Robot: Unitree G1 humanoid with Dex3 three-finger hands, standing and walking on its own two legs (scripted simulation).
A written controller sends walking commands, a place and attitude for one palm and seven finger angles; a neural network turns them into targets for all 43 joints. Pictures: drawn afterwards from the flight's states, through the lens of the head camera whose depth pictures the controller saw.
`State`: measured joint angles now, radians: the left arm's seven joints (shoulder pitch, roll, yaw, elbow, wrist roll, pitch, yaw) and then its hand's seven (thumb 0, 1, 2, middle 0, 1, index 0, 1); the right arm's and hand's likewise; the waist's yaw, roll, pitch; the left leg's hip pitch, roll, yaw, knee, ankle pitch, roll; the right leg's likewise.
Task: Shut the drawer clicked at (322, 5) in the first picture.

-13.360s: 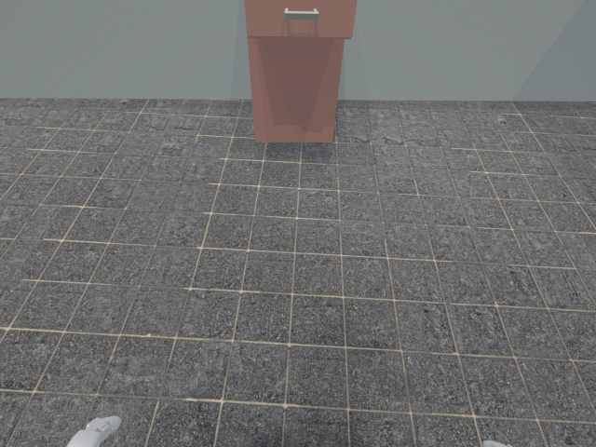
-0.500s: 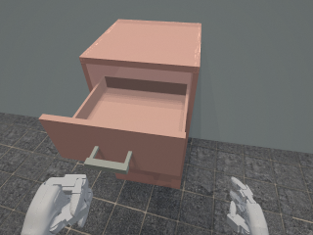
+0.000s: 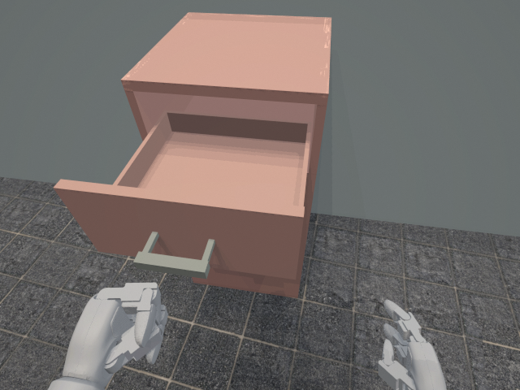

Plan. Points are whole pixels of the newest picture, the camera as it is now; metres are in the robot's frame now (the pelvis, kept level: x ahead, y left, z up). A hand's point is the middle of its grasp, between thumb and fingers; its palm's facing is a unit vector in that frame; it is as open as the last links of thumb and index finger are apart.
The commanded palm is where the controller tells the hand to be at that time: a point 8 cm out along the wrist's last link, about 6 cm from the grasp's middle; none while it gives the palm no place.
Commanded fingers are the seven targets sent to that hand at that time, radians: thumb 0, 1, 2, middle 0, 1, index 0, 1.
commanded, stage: bring the fist close to the handle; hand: left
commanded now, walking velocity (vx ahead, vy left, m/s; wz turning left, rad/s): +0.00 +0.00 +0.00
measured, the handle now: (176, 253) +0.31 +0.17 +0.04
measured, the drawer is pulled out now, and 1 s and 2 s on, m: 0.30 0.30 0.25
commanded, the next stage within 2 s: push the drawer shut in 1.08 s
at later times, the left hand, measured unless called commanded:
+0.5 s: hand (179, 318) +0.20 +0.13 +0.06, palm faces -0.06 -1.00 -0.05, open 3.2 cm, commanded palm +0.17 +0.19 +0.06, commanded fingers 0.00 0.90 0.90 -1.40 -1.60 -1.40 -1.60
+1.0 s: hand (191, 312) +0.22 +0.12 +0.05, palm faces -0.07 -1.00 -0.06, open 3.2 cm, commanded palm +0.19 +0.18 +0.05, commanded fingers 0.00 0.90 0.90 -1.40 -1.60 -1.40 -1.60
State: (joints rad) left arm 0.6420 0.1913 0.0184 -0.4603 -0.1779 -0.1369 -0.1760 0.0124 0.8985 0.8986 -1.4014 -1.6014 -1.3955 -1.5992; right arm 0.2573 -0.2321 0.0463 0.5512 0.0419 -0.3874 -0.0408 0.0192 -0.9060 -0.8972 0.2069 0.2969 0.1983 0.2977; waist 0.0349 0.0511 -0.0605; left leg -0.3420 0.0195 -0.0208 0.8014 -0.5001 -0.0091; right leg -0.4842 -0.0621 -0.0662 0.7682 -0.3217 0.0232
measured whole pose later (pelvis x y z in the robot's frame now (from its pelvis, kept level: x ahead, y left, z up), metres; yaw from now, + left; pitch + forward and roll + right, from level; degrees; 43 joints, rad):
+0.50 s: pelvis +0.00 +0.00 -0.02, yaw +0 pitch +8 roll -1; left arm 0.52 0.16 -0.02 -0.29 -0.15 -0.25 -0.13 0.01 0.90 0.90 -1.40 -1.60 -1.39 -1.60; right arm 0.27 -0.23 0.03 0.52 0.01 -0.31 -0.03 0.02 -0.91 -0.90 0.21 0.30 0.20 0.30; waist 0.00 0.04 -0.08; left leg -0.52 0.01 -0.02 0.91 -0.54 -0.01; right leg -0.66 -0.08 -0.06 0.88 -0.36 0.03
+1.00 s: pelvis +0.00 +0.00 -0.03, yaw +0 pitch +12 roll +0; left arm 0.47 0.16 -0.02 -0.24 -0.15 -0.27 -0.11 0.01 0.90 0.90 -1.40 -1.60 -1.39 -1.60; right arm 0.27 -0.24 0.02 0.48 0.02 -0.24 -0.02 0.02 -0.91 -0.90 0.21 0.30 0.20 0.30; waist -0.01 0.05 -0.11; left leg -0.62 0.01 -0.02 0.98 -0.57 -0.01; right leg -0.77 -0.08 -0.05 0.95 -0.39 0.02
